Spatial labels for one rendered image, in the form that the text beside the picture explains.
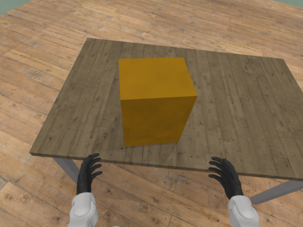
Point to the left robot hand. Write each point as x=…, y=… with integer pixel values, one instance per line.
x=85, y=177

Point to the carton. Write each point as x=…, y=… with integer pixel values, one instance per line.
x=157, y=96

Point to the robot left forearm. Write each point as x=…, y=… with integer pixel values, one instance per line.
x=84, y=211

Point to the robot right forearm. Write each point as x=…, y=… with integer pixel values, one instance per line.
x=242, y=214

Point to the table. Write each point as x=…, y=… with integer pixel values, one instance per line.
x=249, y=110

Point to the right robot hand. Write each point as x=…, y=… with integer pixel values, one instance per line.
x=229, y=178

